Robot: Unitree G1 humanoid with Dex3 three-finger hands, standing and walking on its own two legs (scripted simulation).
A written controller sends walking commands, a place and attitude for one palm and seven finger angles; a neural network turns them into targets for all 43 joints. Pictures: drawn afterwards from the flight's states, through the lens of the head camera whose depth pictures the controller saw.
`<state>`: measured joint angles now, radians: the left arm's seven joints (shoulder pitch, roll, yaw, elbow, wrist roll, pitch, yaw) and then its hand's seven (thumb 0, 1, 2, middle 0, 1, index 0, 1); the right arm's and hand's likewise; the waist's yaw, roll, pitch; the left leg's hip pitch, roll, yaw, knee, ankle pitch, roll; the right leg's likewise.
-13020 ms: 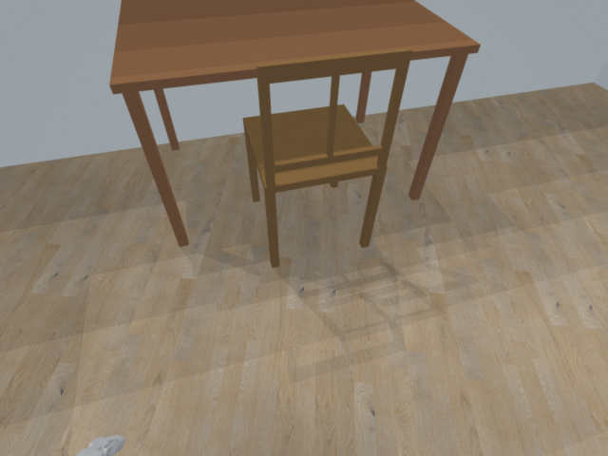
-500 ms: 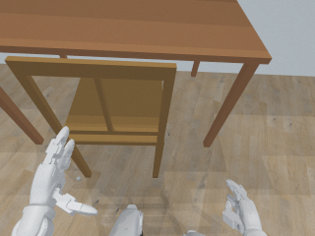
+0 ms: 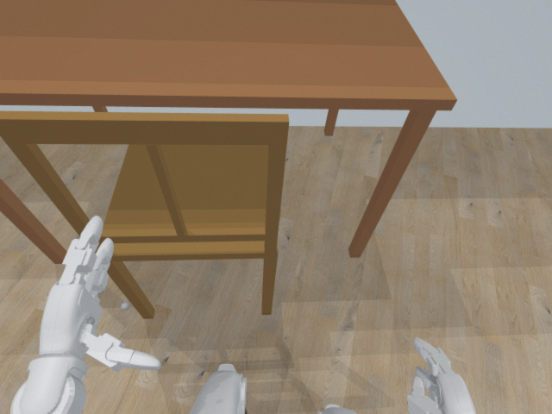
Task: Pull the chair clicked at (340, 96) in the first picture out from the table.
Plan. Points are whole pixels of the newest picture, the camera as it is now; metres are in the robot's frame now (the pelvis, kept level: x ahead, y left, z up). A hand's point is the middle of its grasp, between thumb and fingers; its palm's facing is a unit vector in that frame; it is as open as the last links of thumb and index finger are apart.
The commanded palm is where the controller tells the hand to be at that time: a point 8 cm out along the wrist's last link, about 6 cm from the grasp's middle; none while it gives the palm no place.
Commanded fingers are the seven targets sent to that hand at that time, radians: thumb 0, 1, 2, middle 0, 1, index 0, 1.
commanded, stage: raise the hand toward the chair's back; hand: left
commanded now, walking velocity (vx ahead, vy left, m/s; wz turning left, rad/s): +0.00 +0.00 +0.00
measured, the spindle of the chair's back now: (169, 194) +0.49 +0.23 -0.03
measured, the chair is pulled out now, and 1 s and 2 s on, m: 0.00 0.00 0.00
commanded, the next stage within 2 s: aim the fingers beside a spindle in 0.16 s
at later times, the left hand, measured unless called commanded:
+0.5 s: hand (142, 291) +0.27 +0.20 +0.04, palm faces +0.07 -1.00 -0.05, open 16.9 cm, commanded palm +0.25 +0.25 +0.04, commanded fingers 0.00 -0.50 0.30 -0.06 -0.08 -0.06 -0.08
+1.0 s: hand (155, 276) +0.30 +0.19 +0.02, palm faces +0.08 -1.00 -0.04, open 16.9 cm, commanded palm +0.28 +0.24 +0.02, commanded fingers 0.00 -0.50 0.30 -0.06 -0.08 -0.06 -0.08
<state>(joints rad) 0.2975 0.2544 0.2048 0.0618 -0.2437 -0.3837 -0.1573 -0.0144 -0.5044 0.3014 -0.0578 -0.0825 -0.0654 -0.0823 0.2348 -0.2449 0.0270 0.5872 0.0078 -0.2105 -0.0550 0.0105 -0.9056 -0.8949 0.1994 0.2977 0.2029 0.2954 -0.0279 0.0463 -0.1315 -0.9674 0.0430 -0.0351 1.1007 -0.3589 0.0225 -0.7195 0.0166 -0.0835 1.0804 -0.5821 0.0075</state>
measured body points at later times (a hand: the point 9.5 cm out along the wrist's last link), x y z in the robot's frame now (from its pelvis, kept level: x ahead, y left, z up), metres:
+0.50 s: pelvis +0.02 -0.02 +0.00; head +0.08 -0.01 +0.44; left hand +0.26 +0.25 +0.05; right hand +0.19 -0.26 -0.09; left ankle +0.10 +0.10 -0.65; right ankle -0.02 -0.13 -0.65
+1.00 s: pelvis +0.01 -0.01 -0.02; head +0.08 +0.00 +0.43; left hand +0.29 +0.24 +0.02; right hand +0.17 -0.25 -0.11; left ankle +0.10 +0.10 -0.65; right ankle -0.02 -0.13 -0.65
